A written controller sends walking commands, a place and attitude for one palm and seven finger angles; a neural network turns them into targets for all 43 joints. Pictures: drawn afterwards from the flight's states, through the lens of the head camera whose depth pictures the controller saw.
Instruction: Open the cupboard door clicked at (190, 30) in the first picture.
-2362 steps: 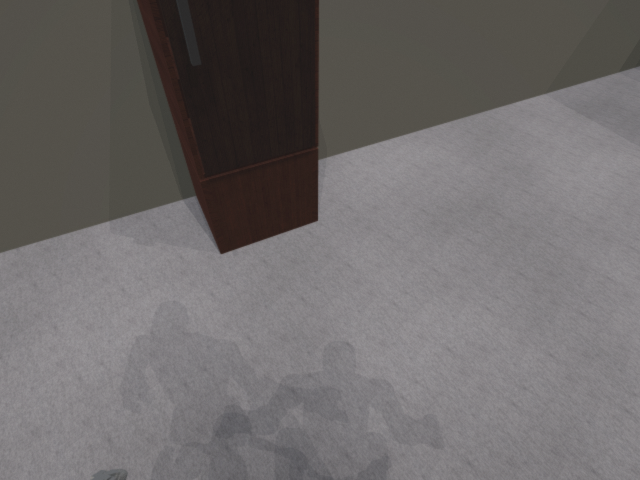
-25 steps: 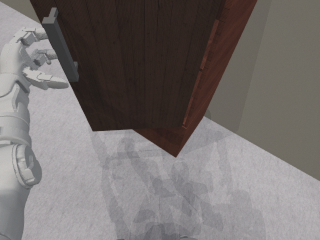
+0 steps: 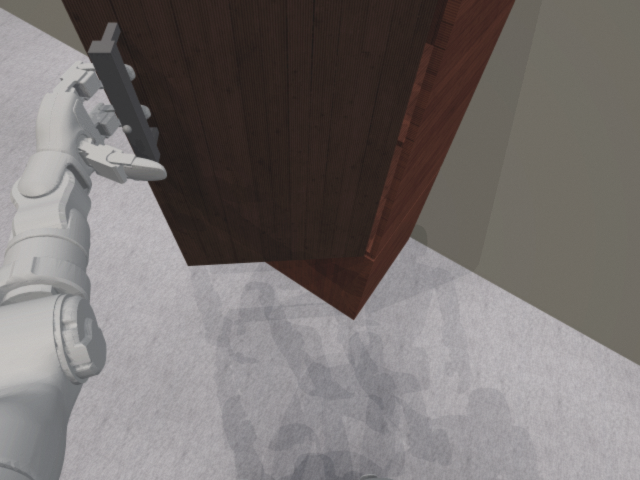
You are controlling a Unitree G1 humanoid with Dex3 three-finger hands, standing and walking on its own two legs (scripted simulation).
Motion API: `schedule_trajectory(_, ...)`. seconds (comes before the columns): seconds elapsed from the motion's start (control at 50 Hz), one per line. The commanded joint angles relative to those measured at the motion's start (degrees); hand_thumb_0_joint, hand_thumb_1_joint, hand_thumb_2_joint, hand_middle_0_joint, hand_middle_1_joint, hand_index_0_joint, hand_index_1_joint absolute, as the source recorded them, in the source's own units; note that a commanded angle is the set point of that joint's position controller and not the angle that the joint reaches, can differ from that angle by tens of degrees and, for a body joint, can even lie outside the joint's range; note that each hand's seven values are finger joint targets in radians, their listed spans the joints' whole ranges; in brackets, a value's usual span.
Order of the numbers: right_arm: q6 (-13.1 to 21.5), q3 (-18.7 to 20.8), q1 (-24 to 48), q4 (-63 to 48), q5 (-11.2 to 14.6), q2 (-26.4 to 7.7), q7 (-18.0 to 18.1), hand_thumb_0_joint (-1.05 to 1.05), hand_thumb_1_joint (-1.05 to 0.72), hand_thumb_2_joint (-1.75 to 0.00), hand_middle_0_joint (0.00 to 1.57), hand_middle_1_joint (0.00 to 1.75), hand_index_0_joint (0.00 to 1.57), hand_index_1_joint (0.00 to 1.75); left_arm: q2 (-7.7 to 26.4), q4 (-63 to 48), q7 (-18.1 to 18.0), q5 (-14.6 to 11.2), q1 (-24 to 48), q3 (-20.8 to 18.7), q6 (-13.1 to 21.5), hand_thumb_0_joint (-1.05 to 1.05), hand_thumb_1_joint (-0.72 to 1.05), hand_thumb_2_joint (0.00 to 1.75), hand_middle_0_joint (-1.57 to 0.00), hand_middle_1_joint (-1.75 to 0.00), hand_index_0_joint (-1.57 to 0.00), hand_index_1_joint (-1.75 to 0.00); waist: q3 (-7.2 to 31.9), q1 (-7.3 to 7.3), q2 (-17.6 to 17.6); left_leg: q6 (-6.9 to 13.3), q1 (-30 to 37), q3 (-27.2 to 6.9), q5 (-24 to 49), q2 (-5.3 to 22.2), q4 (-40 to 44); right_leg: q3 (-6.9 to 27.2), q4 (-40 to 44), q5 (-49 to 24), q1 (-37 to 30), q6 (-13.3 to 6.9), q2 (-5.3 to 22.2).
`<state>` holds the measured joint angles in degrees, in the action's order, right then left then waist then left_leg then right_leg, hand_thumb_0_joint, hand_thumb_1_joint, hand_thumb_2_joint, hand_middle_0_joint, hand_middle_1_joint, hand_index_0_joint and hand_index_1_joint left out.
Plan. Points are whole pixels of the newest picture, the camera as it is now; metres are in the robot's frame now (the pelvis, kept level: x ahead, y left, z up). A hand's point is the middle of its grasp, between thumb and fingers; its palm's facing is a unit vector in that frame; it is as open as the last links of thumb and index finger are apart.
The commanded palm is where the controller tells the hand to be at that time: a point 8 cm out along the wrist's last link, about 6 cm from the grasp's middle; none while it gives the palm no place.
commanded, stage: slide the fingers in behind the handle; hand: left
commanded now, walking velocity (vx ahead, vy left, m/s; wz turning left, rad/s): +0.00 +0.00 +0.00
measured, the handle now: (132, 100) +0.56 +0.20 +0.14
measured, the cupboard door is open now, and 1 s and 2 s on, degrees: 40 40 57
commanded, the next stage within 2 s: close the thumb around the handle in 0.50 s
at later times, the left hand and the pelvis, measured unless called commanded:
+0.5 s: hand (138, 128) +0.50 +0.18 +0.15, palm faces +0.02 -1.00 +0.00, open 14.0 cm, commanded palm +0.48 +0.23 +0.14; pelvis -0.01 +0.00 +0.00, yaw +0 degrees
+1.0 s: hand (143, 128) +0.50 +0.18 +0.15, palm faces +0.02 -1.00 +0.01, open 9.6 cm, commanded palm +0.48 +0.23 +0.14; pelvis +0.00 +0.00 +0.00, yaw +0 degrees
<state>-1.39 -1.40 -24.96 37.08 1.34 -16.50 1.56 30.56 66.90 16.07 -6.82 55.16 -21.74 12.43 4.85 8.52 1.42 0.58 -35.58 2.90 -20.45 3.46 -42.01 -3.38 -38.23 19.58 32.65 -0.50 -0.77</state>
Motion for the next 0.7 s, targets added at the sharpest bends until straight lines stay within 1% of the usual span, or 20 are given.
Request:
schedule_trajectory(0.0,1.5,3.6,-7.0,-3.0,-0.2,-9.3,0.7,0.00,-0.90,-0.90,0.20,0.30,0.20,0.30,11.5,-13.4,-1.0,-1.2,28.1,-0.1,4.2,0.00,-0.50,0.30,-0.30,-1.20,-0.30,-1.20,22.7,0.59,5.0,1.3,19.8,-4.0,23.9,-1.9,2.2,1.2,2.9,-23.0,-5.1,-0.2,-1.8)
schedule_trajectory(0.04,1.6,3.6,-7.1,-2.9,-0.3,-9.2,0.6,0.00,-0.90,-0.90,0.20,0.30,0.20,0.30,10.5,-12.8,-1.9,-1.2,28.5,0.3,4.2,0.00,-0.50,0.30,-0.30,-1.20,-0.30,-1.20,21.1,0.90,3.9,1.6,18.9,-3.9,23.6,-2.1,2.2,1.1,3.0,-22.7,-5.2,-0.2,-1.8)
schedule_trajectory(0.06,1.7,3.7,-7.0,-3.0,-0.3,-9.4,0.5,0.00,-0.90,-0.90,0.20,0.30,0.20,0.30,12.4,-13.8,-2.4,-0.8,28.8,-1.2,4.4,0.00,-0.50,0.30,-0.30,-1.20,-0.30,-1.20,22.8,0.26,4.3,1.4,19.1,-3.8,23.0,-2.1,2.4,1.4,2.9,-22.7,-5.7,-0.1,-1.8)
schedule_trajectory(0.08,1.7,3.5,-6.7,-3.1,-0.3,-9.3,0.5,0.00,-0.90,-0.90,0.20,0.30,0.20,0.30,11.8,-11.8,-2.7,-0.7,27.7,-0.9,4.0,0.00,-0.50,0.30,-0.30,-1.20,-0.30,-1.20,21.6,0.37,3.5,1.5,17.9,-3.6,21.3,-2.2,2.5,1.5,3.1,-21.8,-5.6,-0.1,-1.7)
schedule_trajectory(0.1,1.8,3.4,-6.8,-3.0,-0.3,-9.4,0.6,0.00,-0.90,-0.90,0.20,0.30,0.20,0.30,13.2,-11.1,-3.0,-0.3,28.3,-1.5,4.0,0.00,-0.50,0.30,-0.30,-1.20,-0.30,-1.20,20.0,0.48,2.5,1.5,16.1,-3.6,19.8,-2.2,2.8,1.5,3.3,-21.1,-6.0,0.0,-1.6)
schedule_trajectory(0.18,2.1,3.0,-6.9,-3.1,-0.3,-9.6,1.0,0.00,-0.90,-0.90,0.20,0.30,0.20,0.30,16.3,-9.8,-3.8,1.1,30.9,-2.6,4.7,0.00,-0.50,0.30,-0.30,-1.20,-0.30,-1.20,20.1,1.13,1.3,1.9,13.7,-3.3,17.0,-2.6,3.0,2.3,3.4,-20.5,-7.3,0.3,-1.4)
schedule_trajectory(0.22,2.5,3.1,-6.8,-3.4,-0.3,-9.4,1.0,0.00,-0.90,-0.90,0.20,0.30,0.20,0.30,15.7,-10.7,-3.6,1.2,31.0,-2.2,5.7,0.00,-0.50,0.30,-0.30,-1.20,-0.30,-1.20,22.3,0.64,4.5,1.6,15.7,-3.3,17.8,-2.6,2.8,2.4,3.1,-20.4,-6.8,0.0,-1.4)
schedule_trajectory(0.24,2.5,3.1,-7.0,-3.3,-0.3,-9.4,1.0,0.00,-0.90,-0.90,0.20,0.30,0.20,0.30,14.8,-11.1,-3.5,0.9,31.5,-1.4,6.2,0.00,-0.50,0.30,-0.30,-1.20,-0.30,-1.20,22.4,1.21,3.8,1.7,16.4,-3.5,18.4,-2.6,2.5,2.2,3.0,-20.5,-6.5,-0.1,-1.5)
schedule_trajectory(0.28,2.7,3.1,-7.2,-2.9,-0.3,-9.5,1.0,0.00,-0.90,-0.90,0.20,0.30,0.20,0.30,14.4,-9.1,-3.0,0.4,31.3,-1.5,6.1,0.00,-0.50,0.30,-0.30,-1.20,-0.30,-1.20,22.1,1.46,2.4,1.7,15.9,-3.5,17.3,-2.4,2.7,2.2,3.3,-20.0,-6.4,0.2,-1.6)
schedule_trajectory(0.34,2.6,3.0,-7.6,-2.9,-0.2,-9.9,1.3,0.00,-0.90,-0.90,0.20,0.30,0.20,0.30,15.3,-7.5,-2.1,0.1,30.1,-1.9,5.4,0.00,-0.50,0.30,-0.30,-1.20,-0.30,-1.20,21.4,1.49,1.6,2.0,14.2,-3.1,17.1,-2.6,2.7,2.4,3.4,-20.8,-7.4,0.1,-1.5)
schedule_trajectory(0.36,2.6,3.1,-7.4,-2.8,-0.1,-9.9,1.4,0.00,-0.90,-0.90,0.20,0.30,0.20,0.30,16.0,-7.9,-2.0,0.3,30.9,-2.0,5.3,0.00,-0.50,0.30,-0.30,-1.20,-0.30,-1.20,21.3,1.54,2.0,1.9,14.3,-3.1,16.7,-2.5,2.8,2.5,3.6,-20.4,-6.9,0.3,-1.4)
schedule_trajectory(0.42,2.6,3.1,-7.3,-2.9,-0.1,-9.7,1.3,0.00,-0.90,-0.90,0.20,0.30,0.20,0.30,14.2,-8.6,-1.7,0.3,30.8,-0.6,5.2,0.00,-0.50,0.30,-0.30,-1.20,-0.30,-1.20,21.3,1.41,4.0,1.7,15.1,-3.2,16.3,-2.5,2.9,2.3,3.7,-19.1,-5.7,0.2,-1.4)
schedule_trajectory(0.44,2.6,3.1,-7.6,-2.7,-0.2,-9.6,1.4,0.00,-0.90,-0.90,0.20,0.30,0.20,0.30,13.6,-9.1,-1.9,-0.1,31.7,-0.3,5.5,0.00,-0.50,0.30,-0.30,-1.20,-0.30,-1.20,21.1,1.80,4.0,1.8,15.7,-3.4,16.9,-2.5,2.6,2.1,3.7,-19.2,-5.5,0.0,-1.5)
schedule_trajectory(0.46,2.7,3.2,-7.9,-2.5,-0.3,-9.8,1.3,0.00,-0.90,-0.90,0.20,0.30,0.20,0.30,14.7,-9.8,-2.0,-0.1,32.0,-1.4,5.7,0.00,-0.50,0.30,-0.30,-1.20,-0.30,-1.20,22.4,1.50,3.6,1.7,16.5,-3.6,17.8,-2.4,2.7,2.1,3.5,-20.0,-5.7,0.1,-1.6)
schedule_trajectory(0.48,2.6,3.3,-7.8,-2.6,-0.3,-9.8,1.3,0.00,-0.90,-0.90,0.20,0.30,0.20,0.30,14.2,-10.3,-1.9,-0.1,31.6,-1.0,5.7,0.00,-0.50,0.30,-0.30,-1.20,-0.30,-1.20,23.3,1.25,4.8,1.6,17.3,-3.7,18.5,-2.4,2.7,2.1,3.4,-20.1,-5.7,0.0,-1.6)
schedule_trajectory(0.52,2.7,3.3,-7.7,-2.4,-0.3,-9.6,1.1,0.00,-0.90,-0.90,0.20,0.30,0.20,0.30,11.9,-10.8,-2.0,-0.2,31.7,0.6,5.7,0.00,-0.50,0.30,-0.30,-1.20,-0.30,-1.20,22.7,1.49,5.6,1.4,18.3,-4.0,19.0,-2.2,2.7,1.7,3.5,-19.3,-4.2,-0.1,-1.6)
schedule_trajectory(0.58,2.6,3.6,-7.9,-2.0,-0.4,-9.7,1.0,0.00,-0.90,-0.90,0.20,0.30,0.20,0.30,11.8,-10.6,-2.6,-0.4,30.7,0.0,5.5,0.00,-0.50,0.30,-0.30,-1.20,-0.30,-1.20,22.5,1.20,4.7,1.4,18.6,-4.1,20.2,-2.1,2.6,1.5,3.4,-20.0,-4.2,-0.1,-1.7)
schedule_trajectory(0.64,2.4,3.6,-8.2,-2.1,-0.6,-9.7,0.9,0.00,-0.90,-0.90,0.20,0.30,0.20,0.30,13.4,-11.1,-3.3,-0.1,30.2,-1.6,5.3,0.00,-0.33,0.37,-0.31,-1.22,-0.31,-1.22,23.5,0.81,4.2,1.6,18.4,-3.9,21.7,-2.3,2.4,1.4,3.0,-21.8,-5.7,-0.1,-1.7)
schedule_trajectory(0.66,2.3,3.6,-8.0,-2.3,-0.7,-9.7,0.9,0.00,-0.90,-0.90,0.20,0.30,0.20,0.30,14.9,-12.0,-3.7,0.3,29.7,-2.7,5.5,0.00,-0.28,0.40,-0.32,-1.22,-0.32,-1.22,23.9,-0.01,4.7,1.4,18.5,-4.0,22.6,-2.2,2.5,1.5,2.7,-22.3,-5.9,-0.2,-1.7)
schedule_trajectory(0.68,2.3,3.6,-7.6,-2.7,-0.6,-9.5,0.8,0.00,-0.90,-0.90,0.20,0.30,0.20,0.30,13.4,-13.0,-3.7,0.4,29.5,-1.6,5.7,0.00,-0.22,0.42,-0.32,-1.23,-0.32,-1.23,24.5,0.18,5.1,1.3,19.3,-3.8,23.0,-2.2,2.6,1.5,2.7,-22.6,-6.0,-0.1,-1.7)
